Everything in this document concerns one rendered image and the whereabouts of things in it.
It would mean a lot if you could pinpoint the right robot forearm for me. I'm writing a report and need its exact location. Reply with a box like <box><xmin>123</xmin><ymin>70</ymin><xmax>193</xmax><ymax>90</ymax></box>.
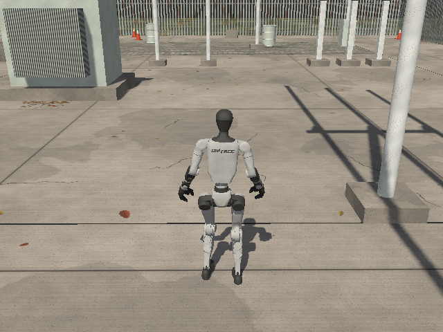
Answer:
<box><xmin>250</xmin><ymin>168</ymin><xmax>263</xmax><ymax>189</ymax></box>

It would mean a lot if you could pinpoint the left robot forearm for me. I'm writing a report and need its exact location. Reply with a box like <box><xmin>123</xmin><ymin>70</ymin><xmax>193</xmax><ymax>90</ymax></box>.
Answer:
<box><xmin>181</xmin><ymin>166</ymin><xmax>195</xmax><ymax>190</ymax></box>

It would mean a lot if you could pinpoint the robot left foot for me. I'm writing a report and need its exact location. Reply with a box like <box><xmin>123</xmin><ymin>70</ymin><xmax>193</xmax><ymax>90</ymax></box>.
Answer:
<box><xmin>201</xmin><ymin>259</ymin><xmax>215</xmax><ymax>279</ymax></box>

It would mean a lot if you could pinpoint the left robot hand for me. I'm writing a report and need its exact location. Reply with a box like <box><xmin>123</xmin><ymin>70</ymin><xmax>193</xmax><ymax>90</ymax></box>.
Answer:
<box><xmin>178</xmin><ymin>186</ymin><xmax>194</xmax><ymax>202</ymax></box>

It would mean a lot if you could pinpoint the robot right upper arm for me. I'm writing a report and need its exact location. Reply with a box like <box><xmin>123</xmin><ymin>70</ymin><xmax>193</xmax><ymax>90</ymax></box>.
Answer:
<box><xmin>237</xmin><ymin>140</ymin><xmax>256</xmax><ymax>178</ymax></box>

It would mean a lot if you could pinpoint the robot right thigh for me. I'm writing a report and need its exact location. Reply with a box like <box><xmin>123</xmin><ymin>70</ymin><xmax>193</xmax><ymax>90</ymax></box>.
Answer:
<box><xmin>230</xmin><ymin>193</ymin><xmax>245</xmax><ymax>241</ymax></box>

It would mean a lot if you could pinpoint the robot left upper arm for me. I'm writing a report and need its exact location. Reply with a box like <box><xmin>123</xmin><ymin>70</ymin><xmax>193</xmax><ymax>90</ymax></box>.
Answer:
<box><xmin>188</xmin><ymin>138</ymin><xmax>209</xmax><ymax>176</ymax></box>

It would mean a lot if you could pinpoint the right robot hand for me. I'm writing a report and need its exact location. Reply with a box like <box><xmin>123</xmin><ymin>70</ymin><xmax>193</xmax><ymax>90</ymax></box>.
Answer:
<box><xmin>249</xmin><ymin>184</ymin><xmax>265</xmax><ymax>199</ymax></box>

